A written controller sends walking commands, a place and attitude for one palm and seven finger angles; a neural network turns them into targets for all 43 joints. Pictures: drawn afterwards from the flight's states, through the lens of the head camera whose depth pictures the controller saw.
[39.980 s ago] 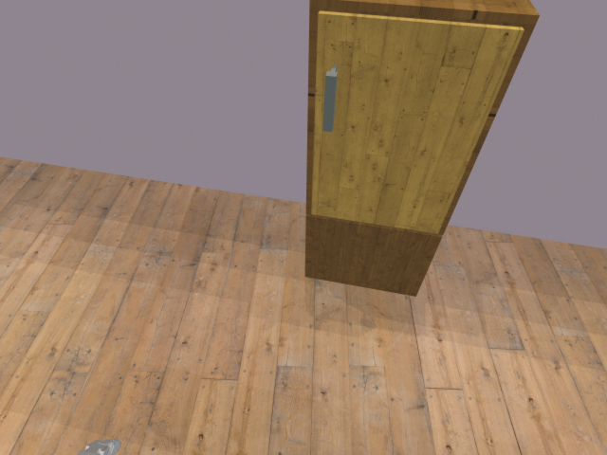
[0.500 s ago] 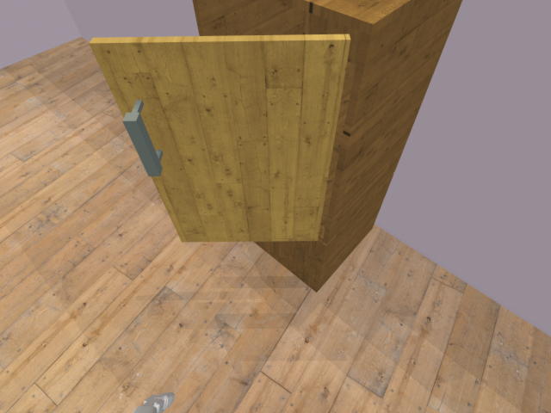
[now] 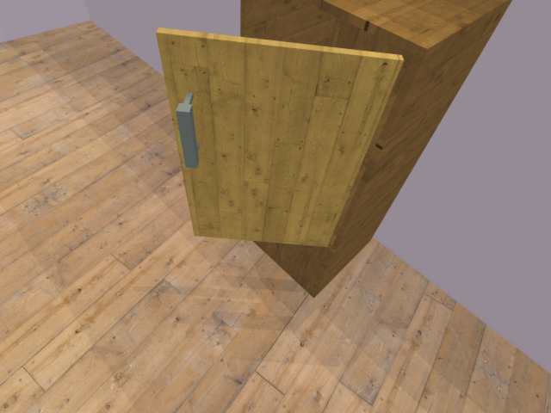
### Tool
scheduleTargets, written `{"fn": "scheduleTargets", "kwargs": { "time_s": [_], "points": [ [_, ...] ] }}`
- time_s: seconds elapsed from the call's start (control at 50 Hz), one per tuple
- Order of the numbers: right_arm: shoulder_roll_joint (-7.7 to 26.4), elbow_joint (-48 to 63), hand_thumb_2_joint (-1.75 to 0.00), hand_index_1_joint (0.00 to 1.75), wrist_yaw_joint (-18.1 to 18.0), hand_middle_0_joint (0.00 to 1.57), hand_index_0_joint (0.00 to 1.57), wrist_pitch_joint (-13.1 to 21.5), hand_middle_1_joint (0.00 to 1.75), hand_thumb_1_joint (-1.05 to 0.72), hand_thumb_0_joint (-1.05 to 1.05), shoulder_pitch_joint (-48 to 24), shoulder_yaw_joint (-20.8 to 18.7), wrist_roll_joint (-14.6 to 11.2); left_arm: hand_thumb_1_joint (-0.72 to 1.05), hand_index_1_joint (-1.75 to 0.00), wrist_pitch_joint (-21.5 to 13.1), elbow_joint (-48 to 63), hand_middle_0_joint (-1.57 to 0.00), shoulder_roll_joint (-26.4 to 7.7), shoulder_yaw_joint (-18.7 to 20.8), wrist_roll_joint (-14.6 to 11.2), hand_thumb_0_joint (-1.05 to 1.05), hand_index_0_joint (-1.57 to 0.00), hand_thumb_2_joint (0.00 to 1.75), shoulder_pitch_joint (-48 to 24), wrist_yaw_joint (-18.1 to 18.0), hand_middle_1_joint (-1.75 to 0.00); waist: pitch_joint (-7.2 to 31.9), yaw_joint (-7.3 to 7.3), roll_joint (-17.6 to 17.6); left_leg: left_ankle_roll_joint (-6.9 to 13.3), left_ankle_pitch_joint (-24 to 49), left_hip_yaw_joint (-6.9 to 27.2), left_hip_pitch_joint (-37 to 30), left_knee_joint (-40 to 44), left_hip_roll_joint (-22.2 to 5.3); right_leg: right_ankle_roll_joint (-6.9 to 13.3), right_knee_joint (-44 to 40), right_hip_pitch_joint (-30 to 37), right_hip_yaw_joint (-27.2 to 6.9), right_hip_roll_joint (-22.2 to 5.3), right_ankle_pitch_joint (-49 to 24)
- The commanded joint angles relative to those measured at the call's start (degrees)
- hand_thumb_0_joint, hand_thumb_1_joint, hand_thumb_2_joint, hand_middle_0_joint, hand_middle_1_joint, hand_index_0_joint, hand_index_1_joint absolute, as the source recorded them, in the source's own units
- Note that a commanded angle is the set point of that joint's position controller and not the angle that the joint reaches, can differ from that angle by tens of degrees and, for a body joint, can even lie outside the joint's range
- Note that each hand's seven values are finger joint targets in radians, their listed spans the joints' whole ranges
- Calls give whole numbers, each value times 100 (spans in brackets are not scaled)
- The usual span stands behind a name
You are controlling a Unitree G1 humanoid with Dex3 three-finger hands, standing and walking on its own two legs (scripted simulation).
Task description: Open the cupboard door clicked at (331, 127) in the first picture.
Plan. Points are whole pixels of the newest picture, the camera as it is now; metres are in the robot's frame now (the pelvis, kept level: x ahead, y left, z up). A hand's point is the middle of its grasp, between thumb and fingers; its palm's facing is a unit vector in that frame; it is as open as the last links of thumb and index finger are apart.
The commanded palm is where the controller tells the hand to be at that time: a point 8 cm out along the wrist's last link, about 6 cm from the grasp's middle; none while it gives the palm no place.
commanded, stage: come to a stop and stand still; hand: left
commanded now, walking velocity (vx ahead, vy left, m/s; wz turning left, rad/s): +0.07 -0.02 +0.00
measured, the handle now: (190, 131) +0.58 +0.22 +0.04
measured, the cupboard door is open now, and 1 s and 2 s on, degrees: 42 42 42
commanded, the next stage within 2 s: look again from close up in 1.68 s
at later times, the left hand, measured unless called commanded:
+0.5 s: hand out of the picture -0.01 +0.11 -0.18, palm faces +0.04 -0.98 -0.19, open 7.2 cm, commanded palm none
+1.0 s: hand out of the picture -0.01 +0.09 -0.19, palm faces +0.09 -0.99 -0.14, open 7.4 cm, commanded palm none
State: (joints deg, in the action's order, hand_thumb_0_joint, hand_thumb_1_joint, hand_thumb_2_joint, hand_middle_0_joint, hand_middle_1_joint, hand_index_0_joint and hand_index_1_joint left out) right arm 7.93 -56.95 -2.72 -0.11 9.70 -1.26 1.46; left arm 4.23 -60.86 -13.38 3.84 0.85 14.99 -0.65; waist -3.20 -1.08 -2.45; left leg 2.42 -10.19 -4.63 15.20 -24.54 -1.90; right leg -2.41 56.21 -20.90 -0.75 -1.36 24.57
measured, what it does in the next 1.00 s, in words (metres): steps on the spot: right foot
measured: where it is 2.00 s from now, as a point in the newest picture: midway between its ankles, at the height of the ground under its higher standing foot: outside the picture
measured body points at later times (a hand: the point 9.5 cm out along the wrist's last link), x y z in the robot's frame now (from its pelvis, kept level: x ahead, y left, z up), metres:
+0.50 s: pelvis -0.02 -0.07 -0.01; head +0.00 -0.07 +0.44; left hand -0.01 +0.16 -0.17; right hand -0.06 -0.28 -0.17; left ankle +0.02 +0.08 -0.74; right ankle -0.07 -0.17 -0.74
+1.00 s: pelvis +0.01 -0.06 -0.01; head +0.03 -0.05 +0.44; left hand -0.01 +0.14 -0.17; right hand +0.03 -0.29 -0.16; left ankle +0.02 +0.08 -0.74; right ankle -0.07 -0.17 -0.74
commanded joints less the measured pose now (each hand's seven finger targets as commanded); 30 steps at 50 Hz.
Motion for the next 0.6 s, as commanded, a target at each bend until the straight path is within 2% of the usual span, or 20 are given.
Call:
{"fn": "scheduleTargets", "kwargs": {
  "time_s": [0.0,0.06,0.1,0.12,0.14,0.16,0.18,0.2,0.22,0.24,0.28,0.3,0.36,0.42,0.5,0.58],
  "points": [
    [1202,-58,-90,30,-59,20,20,18,30,-90,0,828,-352,16,90,-30,-165,459,-20,-79,-5,31,0,-20,90,-212,59,-30,473,412,1119,630,1062,1481,-1026,867,-1592,27,-560,-412,52,-172,216],
    [1294,-127,-90,30,-1,20,20,-18,30,-90,0,722,-386,33,90,-30,-205,386,-20,73,-67,2,0,-20,90,-109,55,-30,588,385,1297,548,248,1473,-775,896,-1431,89,-1560,200,288,-61,340],
    [1212,-200,-90,30,30,20,20,-35,30,-90,0,670,-384,3,90,-30,-246,266,-20,73,-90,-8,0,-20,90,107,34,-30,470,257,1185,424,-151,1435,-312,791,-1242,166,-2478,827,430,48,-254],
    [1208,-199,-90,30,44,20,20,-47,30,-90,0,583,-383,-18,90,-30,-264,159,-20,52,-84,-12,0,-20,90,383,18,-30,496,110,1062,259,-475,1285,34,694,-1104,176,-3153,1336,512,48,-802],
    [1036,-208,-90,30,69,20,20,-64,30,-90,0,569,-363,-46,90,-30,-296,89,-20,-76,-71,2,0,-20,90,578,-17,-30,441,50,740,4,-876,1007,368,481,-776,239,-3698,1722,323,-142,-918],
    [755,-184,-90,30,96,20,20,-90,30,-90,0,530,-307,-76,90,-30,-335,83,-20,-332,-50,27,0,-20,90,570,-60,-30,216,61,-5,-282,-1159,558,719,-95,-311,508,-4206,1553,-544,-850,-291],
    [506,-122,-90,30,153,20,20,-108,30,-90,0,463,-214,-75,90,-30,-351,142,-20,-623,-54,18,0,-20,90,320,-76,-30,61,133,-625,-413,-1135,227,593,-446,8,767,-4604,941,-994,-1445,295],
    [463,-133,-90,30,186,20,20,-129,30,-90,0,423,-181,-30,90,-30,-401,179,-20,-586,-86,10,0,-20,90,7,-97,-30,-16,192,-806,-399,-965,231,223,-600,9,829,-4701,387,-962,-1435,538],
    [498,-254,-90,30,189,20,20,-131,30,-90,0,475,-176,12,90,-30,-446,183,-20,-467,-123,0,0,-20,90,-160,-107,-30,-290,201,-1203,-368,-677,307,164,-716,-30,810,-4602,204,-851,-1207,76],
    [529,-397,-90,30,181,20,20,-120,30,-90,0,604,-169,15,90,-30,-468,134,-20,-308,-178,-18,0,-20,90,-215,-105,-30,-397,255,-1048,-368,-437,342,47,-708,-60,794,-4415,224,-632,-1092,-491],
    [476,-647,-90,30,151,20,20,-77,30,-90,0,978,-129,-12,90,-30,-501,49,-20,-195,-217,-58,0,-20,90,-241,-110,-30,-248,358,-501,-373,284,423,-365,-315,-153,662,-3992,302,-269,-866,-991],
    [453,-732,-90,30,136,20,20,-51,30,-90,0,1013,-112,-26,90,-30,-499,9,-20,-115,-230,-69,0,-20,90,-137,-111,-30,-263,309,-204,-355,557,487,-510,-148,-233,567,-3899,305,-158,-677,-979],
    [504,-842,-90,30,101,20,20,-45,30,-90,0,1023,-94,-32,90,-30,-453,-99,-20,-111,-232,-93,0,-20,90,34,-115,-30,-329,225,300,-359,459,569,-364,20,-326,471,-3929,510,-159,-562,-627],
    [471,-895,-90,30,74,20,20,-29,30,-90,0,1031,-83,-38,90,-30,-465,-180,-20,-75,-235,-98,0,-20,90,155,-117,-30,-270,190,281,-367,546,540,-385,58,-341,470,-3916,740,-158,-544,-982],
    [424,-933,-90,30,55,20,20,-17,30,-90,0,1047,-79,-49,90,-30,-479,-233,-20,-23,-229,-93,0,-20,90,267,-128,-30,-199,162,71,-362,607,499,-445,49,-360,467,-3919,894,-78,-528,-1255],
    [414,-938,-90,30,43,20,20,-6,30,-90,0,1052,-86,-56,90,-30,-495,-249,-20,10,-228,-92,0,-20,90,351,-142,-30,-134,174,108,-360,744,510,-482,11,-359,459,-3821,988,-42,-549,-1603]
  ]
}}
